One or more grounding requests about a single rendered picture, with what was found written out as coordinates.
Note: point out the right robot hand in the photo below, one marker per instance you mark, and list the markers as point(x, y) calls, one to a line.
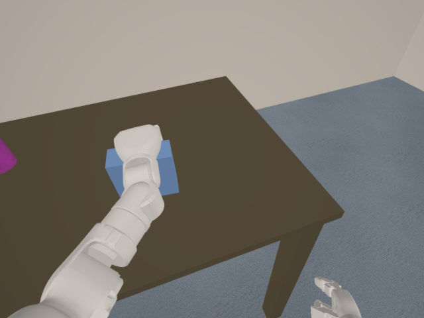
point(342, 301)

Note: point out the sponge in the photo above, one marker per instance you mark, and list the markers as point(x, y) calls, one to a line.
point(168, 176)

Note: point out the table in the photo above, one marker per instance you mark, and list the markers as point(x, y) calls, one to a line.
point(240, 188)

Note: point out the left robot hand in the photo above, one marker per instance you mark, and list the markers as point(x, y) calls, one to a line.
point(144, 139)

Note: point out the robot left upper arm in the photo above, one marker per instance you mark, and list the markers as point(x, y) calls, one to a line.
point(86, 289)

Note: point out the robot left forearm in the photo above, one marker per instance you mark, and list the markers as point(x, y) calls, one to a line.
point(114, 240)

